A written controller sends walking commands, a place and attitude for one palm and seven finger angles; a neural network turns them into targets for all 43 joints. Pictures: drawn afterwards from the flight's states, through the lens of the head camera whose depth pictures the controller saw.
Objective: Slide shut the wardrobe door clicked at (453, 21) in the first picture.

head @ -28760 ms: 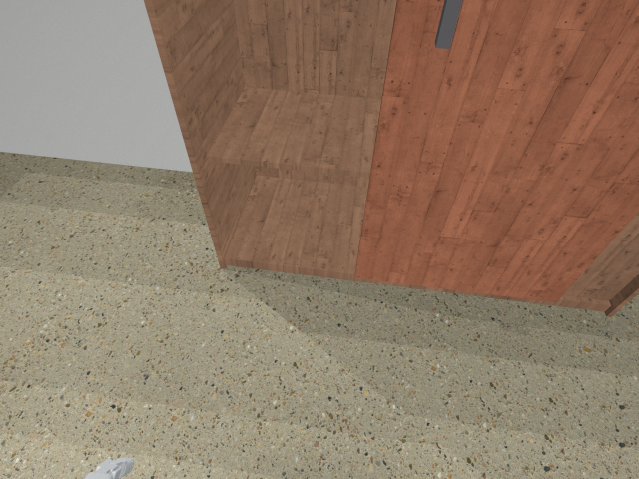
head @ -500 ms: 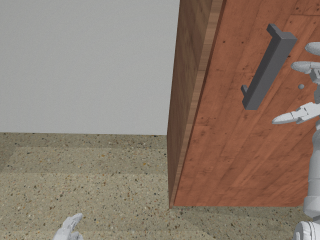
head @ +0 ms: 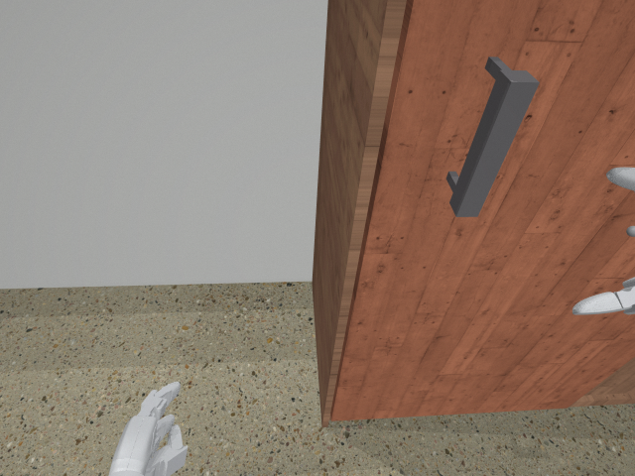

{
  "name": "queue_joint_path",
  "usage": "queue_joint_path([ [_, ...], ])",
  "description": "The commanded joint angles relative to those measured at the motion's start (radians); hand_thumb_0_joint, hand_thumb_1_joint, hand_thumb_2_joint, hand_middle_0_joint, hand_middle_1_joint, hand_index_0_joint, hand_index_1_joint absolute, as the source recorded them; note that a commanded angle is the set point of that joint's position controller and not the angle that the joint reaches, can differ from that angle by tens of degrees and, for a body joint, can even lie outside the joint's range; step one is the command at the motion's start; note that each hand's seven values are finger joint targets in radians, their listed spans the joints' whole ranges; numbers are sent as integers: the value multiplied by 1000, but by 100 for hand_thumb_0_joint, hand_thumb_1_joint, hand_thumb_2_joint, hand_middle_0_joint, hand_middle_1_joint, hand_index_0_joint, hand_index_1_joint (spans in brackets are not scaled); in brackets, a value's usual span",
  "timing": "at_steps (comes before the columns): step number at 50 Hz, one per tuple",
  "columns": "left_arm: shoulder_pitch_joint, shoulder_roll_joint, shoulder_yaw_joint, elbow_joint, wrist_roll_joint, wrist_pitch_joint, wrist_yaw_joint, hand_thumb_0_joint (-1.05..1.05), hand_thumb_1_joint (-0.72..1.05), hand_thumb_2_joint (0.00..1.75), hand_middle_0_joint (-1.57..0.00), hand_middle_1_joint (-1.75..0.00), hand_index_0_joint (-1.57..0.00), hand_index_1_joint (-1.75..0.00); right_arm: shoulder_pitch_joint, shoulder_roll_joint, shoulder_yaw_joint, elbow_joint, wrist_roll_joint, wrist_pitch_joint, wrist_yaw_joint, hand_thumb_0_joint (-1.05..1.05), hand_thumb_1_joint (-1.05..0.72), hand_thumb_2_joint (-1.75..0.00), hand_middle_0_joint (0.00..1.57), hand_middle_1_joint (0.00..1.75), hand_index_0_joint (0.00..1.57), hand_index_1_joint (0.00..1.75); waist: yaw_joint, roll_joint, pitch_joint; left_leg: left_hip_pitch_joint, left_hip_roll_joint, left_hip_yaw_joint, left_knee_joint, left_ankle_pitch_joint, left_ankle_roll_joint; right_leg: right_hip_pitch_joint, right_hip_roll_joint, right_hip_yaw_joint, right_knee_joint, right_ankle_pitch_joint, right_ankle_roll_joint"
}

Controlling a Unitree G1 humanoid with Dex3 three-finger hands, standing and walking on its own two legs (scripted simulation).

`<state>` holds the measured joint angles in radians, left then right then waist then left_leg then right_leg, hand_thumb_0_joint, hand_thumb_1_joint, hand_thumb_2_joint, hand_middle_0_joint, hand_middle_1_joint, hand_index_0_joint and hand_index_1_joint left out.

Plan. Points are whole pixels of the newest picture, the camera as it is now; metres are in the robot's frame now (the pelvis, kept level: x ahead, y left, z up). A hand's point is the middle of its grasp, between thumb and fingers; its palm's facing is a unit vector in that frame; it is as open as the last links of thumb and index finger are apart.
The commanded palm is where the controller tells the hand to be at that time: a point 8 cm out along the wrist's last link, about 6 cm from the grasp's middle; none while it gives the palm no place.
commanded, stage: slip the hand off the handle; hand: right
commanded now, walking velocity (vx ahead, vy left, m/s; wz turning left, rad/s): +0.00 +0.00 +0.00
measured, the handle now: (479, 140) +0.41 -0.18 +0.26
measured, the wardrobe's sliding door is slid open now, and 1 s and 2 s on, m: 0.00 0.00 0.00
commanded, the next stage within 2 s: draw the hand back to the body in 0.18 s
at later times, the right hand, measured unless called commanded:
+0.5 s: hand (620, 279) +0.24 -0.27 +0.22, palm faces +0.10 +0.99 -0.14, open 14.7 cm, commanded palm +0.19 -0.31 +0.23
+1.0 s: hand out of the picture +0.21 -0.28 +0.20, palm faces +0.48 +0.83 -0.27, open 13.6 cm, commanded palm +0.16 -0.30 +0.21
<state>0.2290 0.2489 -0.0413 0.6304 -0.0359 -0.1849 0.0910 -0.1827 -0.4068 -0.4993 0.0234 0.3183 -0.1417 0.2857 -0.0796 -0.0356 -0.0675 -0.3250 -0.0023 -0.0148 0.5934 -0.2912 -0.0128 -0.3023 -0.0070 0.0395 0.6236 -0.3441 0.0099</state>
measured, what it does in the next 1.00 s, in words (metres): stands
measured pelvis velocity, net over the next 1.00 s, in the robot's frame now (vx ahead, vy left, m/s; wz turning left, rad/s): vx -0.01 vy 0.00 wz -0.01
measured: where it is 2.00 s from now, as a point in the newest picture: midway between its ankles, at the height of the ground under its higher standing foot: outside the picture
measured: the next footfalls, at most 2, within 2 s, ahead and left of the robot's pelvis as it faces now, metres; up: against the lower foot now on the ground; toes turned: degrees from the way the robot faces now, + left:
none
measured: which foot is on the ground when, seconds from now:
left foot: down 0.00-1.00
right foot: down 0.00-1.00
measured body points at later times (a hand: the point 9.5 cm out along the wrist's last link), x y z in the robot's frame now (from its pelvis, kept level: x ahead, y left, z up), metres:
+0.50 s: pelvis +0.00 -0.01 +0.00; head -0.03 +0.02 +0.45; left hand +0.20 +0.20 -0.07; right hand +0.23 -0.32 +0.23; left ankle +0.01 +0.13 -0.73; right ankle -0.01 -0.13 -0.73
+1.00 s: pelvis -0.01 +0.00 +0.01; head -0.03 +0.02 +0.45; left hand +0.19 +0.22 -0.06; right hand +0.18 -0.32 +0.22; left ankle +0.01 +0.13 -0.73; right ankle -0.01 -0.13 -0.73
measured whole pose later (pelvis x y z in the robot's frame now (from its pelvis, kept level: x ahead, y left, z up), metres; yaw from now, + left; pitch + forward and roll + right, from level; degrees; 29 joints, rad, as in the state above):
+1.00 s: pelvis -0.01 +0.00 +0.01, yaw -1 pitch -3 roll +1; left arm 0.20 0.25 -0.03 0.64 -0.03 -0.24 0.07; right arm 0.21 -0.36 -0.41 -0.31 0.16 -0.02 -0.03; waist -0.08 -0.06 -0.01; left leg -0.22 -0.01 0.00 0.52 -0.25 -0.01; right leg -0.21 -0.02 0.06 0.58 -0.31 0.02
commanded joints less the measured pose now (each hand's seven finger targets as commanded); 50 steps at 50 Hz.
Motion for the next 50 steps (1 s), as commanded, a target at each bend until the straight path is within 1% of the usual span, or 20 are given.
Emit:
queue_joint_path([
  [1, -104, 112, 34, -151, 1, -69, 14, 0, 90, 90, -20, -30, -20, -30, -284, -226, -20, -283, 29, -29, 3, 0, 55, -20, 25, 115, 25, 115, 19, -40, -152, 75, -4, 33, -75, 191, 35, 63, 11, -30, -96, 218, -18],
  [7, -120, 108, 23, -153, 8, -81, 11, 0, 90, 90, -20, -30, -20, -30, -158, -238, -65, -355, 45, -2, -11, 0, 55, -20, 25, 115, 25, 115, -6, -29, -129, 97, -4, 40, -74, 194, 37, 57, 10, -24, -97, 228, -11],
  [9, -130, 104, 20, -159, 10, -89, 8, 0, 90, 90, -20, -30, -20, -30, -128, -227, -61, -416, 49, -3, -13, 0, 55, -20, 25, 115, 25, 115, -10, -56, -142, 99, -5, 44, -66, 204, 39, 72, 10, -19, -101, 241, -8],
  [15, -132, 105, 16, -134, 10, -106, 22, 0, 90, 90, -20, -30, -20, -30, -189, -203, -22, -403, 38, 9, -31, 0, 55, -20, 25, 115, 25, 115, 7, -59, -110, 66, -5, 46, -81, 134, 37, 71, 11, -7, -111, 185, -6],
  [16, -141, 119, 12, -132, -11, -99, 26, 0, 90, 90, -20, -30, -20, -30, -99, -236, 16, -296, 10, 139, 3, 0, 55, -20, 25, 115, 25, 115, -6, -107, -120, 94, 4, 44, -84, 125, 41, 64, -2, -8, -145, 152, -7],
  [17, -157, 115, 9, -151, -21, -94, 29, 0, 90, 90, -20, -30, -20, -30, -125, -211, 28, -350, 20, 195, 16, 0, 55, -20, 25, 115, 25, 115, -6, -99, -103, 103, 6, 47, -102, 125, 37, 68, 4, -8, -146, 154, -12],
  [20, -188, 122, 2, -168, -29, -95, 35, 0, 90, 90, -20, -30, -20, -30, -173, -283, -11, -401, 22, 321, 40, 0, 55, -20, 25, 115, 25, 115, -7, -73, -133, 128, 6, 53, -112, 126, 34, 86, 1, 2, -155, 178, -21],
  [23, -216, 125, -7, -187, -38, -103, 26, 0, 90, 90, -20, -30, -20, -30, -122, -318, -65, -439, 68, 419, 89, 0, 55, -20, 25, 115, 25, 115, -20, -52, -190, 187, 5, 63, -106, 206, 35, 125, 3, 2, -149, 259, -26],
  [25, -220, 126, -14, -188, -44, -103, 20, 0, 90, 90, -20, -30, -20, -30, -120, -346, -105, -423, 106, 461, 124, 0, 55, -20, 25, 115, 25, 115, -17, -18, -187, 188, -2, 68, -108, 234, 32, 132, 6, 3, -146, 277, -27],
  [27, -219, 120, -14, -193, -43, -109, 6, 0, 90, 90, -20, -30, -20, -30, -75, -339, -127, -439, 125, 461, 130, 0, 55, -20, 25, 115, 25, 115, -25, -37, -168, 185, -9, 69, -109, 255, 34, 137, 8, 1, -140, 302, -23],
  [30, -202, 124, -7, -186, -46, -104, -5, 0, 90, 90, -20, -30, -20, -30, -9, -287, -102, -381, 125, 462, 109, 0, 55, -20, 25, 115, 25, 115, -9, 4, -93, 130, -9, 70, -121, 204, 26, 108, 4, -6, -146, 248, -23],
  [33, -207, 132, 1, -189, -52, -94, -6, 0, 90, 90, -20, -30, -20, -30, -7, -294, -101, -364, 109, 474, 96, 0, 55, -20, 25, 115, 25, 115, -4, -24, -54, 107, -3, 59, -141, 129, 25, 89, 5, -16, -150, 190, -25],
  [34, -206, 134, 3, -189, -52, -94, -4, 0, 90, 90, -20, -30, -20, -30, -12, -298, -99, -365, 103, 473, 96, 0, 55, -20, 25, 115, 25, 115, 1, -7, -54, 106, -3, 59, -141, 130, 23, 91, 4, -16, -148, 192, -28],
  [37, -213, 124, 4, -200, -51, -103, -3, 0, 90, 90, -20, -30, -20, -30, -27, -286, -70, -463, 91, 446, 103, 0, 48, -24, 25, 111, 25, 111, 4, -58, -92, 121, -2, 48, -142, 142, 23, 126, 7, -25, -134, 204, -34],
  [40, -199, 128, 5, -196, -47, -120, 8, 0, 90, 90, -20, -30, -20, -30, -11, -303, -92, -452, 96, 410, 105, 0, 37, -29, 24, 104, 24, 104, 7, -28, -90, 117, -5, 48, -151, 106, 20, 122, 7, -18, -137, 172, -37],
  [41, -181, 101, 32, -199, 10, -132, -13, 0, 90, 90, -20, -30, -20, -30, -64, -375, -103, -624, -99, 243, -119, 0, 33, -31, 24, 102, 24, 102, -10, -12, 26, 83, -4, 24, -206, 59, 20, 33, 17, -30, -135, 156, -22],
  [43, -181, 97, 33, -150, 9, -129, -20, 0, 90, 90, -20, -30, -20, -30, 122, -211, -28, -469, -121, 153, -266, 0, 26, -34, 24, 98, 24, 98, 14, 4, 103, 36, 19, 20, -241, -62, 28, 22, 2, -46, -131, 44, -14],
  [44, -169, 92, 39, -147, 5, -119, -22, 0, 90, 90, -20, -30, -20, -30, 187, -181, -3, -481, -136, 115, -297, 0, 22, -36, 24, 96, 24, 96, 15, -24, 71, 58, 25, 18, -225, -61, 28, 46, -1, -50, -136, 32, -17],
  [46, -169, 91, 50, -147, 9, -108, -23, 0, 90, 90, -20, -30, -20, -30, 217, -187, -1, -531, -161, 53, -341, 0, 15, -39, 24, 92, 24, 92, 7, -58, -25, 110, 32, 15, -202, -26, 27, 81, 1, -60, -142, 51, -24],
  [50, -160, 89, 63, -132, 21, -100, -16, 0, 90, 90, -20, -30, -20, -30, 250, -188, 8, -550, -202, -14, -390, 0, 1, -46, 23, 83, 23, 83, 8, -28, -66, 151, 34, 19, -184, 44, 29, 104, -2, -56, -157, 111, -33],
])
